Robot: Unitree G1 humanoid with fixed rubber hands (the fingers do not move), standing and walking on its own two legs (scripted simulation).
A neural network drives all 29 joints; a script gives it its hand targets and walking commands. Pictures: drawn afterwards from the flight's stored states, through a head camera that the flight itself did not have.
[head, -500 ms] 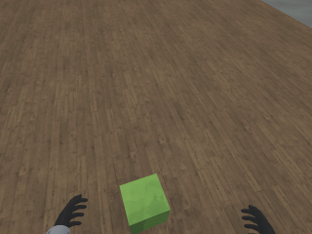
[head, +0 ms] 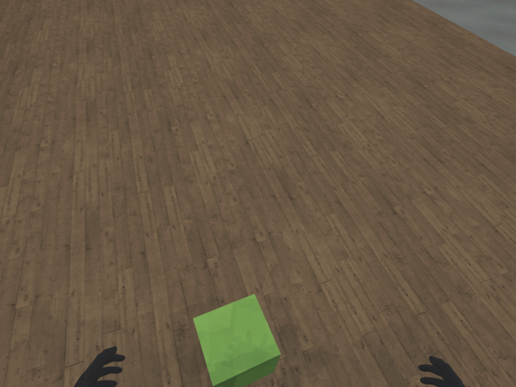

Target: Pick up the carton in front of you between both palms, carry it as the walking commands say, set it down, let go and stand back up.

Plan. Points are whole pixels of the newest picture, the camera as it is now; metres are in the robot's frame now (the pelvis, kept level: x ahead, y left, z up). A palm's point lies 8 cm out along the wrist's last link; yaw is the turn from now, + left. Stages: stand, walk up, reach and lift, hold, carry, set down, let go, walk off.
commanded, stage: stand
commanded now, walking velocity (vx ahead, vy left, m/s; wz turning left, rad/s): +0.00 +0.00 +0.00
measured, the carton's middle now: (236, 347) +0.34 +0.07 -0.65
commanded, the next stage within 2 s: none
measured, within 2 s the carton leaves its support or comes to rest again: neither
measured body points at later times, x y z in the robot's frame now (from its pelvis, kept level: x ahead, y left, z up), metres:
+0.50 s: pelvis -0.02 +0.00 +0.01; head -0.02 +0.02 +0.45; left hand +0.08 +0.30 -0.12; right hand +0.09 -0.32 -0.09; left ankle +0.00 +0.10 -0.74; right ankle -0.07 -0.14 -0.74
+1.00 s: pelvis -0.03 -0.01 +0.01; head -0.03 +0.01 +0.46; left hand +0.07 +0.31 -0.12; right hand +0.08 -0.32 -0.10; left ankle +0.00 +0.10 -0.74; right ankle -0.07 -0.15 -0.74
